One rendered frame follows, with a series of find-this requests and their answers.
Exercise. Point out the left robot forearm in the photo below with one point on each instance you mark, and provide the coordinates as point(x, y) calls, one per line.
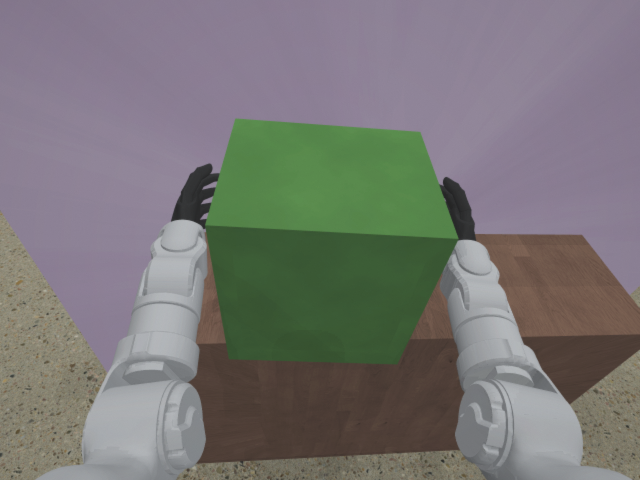
point(161, 339)

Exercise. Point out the robot left upper arm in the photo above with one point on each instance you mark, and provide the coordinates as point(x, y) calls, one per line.
point(150, 431)

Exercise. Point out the left robot hand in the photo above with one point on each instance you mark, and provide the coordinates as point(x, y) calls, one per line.
point(188, 206)

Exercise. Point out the robot right upper arm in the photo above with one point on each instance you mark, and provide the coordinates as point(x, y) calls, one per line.
point(516, 432)

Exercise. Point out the right robot forearm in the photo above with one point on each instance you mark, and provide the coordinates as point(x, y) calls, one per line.
point(483, 326)

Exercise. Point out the right robot hand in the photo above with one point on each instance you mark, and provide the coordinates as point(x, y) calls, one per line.
point(459, 209)

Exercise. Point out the pedestal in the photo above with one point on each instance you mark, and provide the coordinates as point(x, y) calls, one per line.
point(569, 308)

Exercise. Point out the carton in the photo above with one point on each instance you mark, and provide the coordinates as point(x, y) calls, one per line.
point(326, 241)

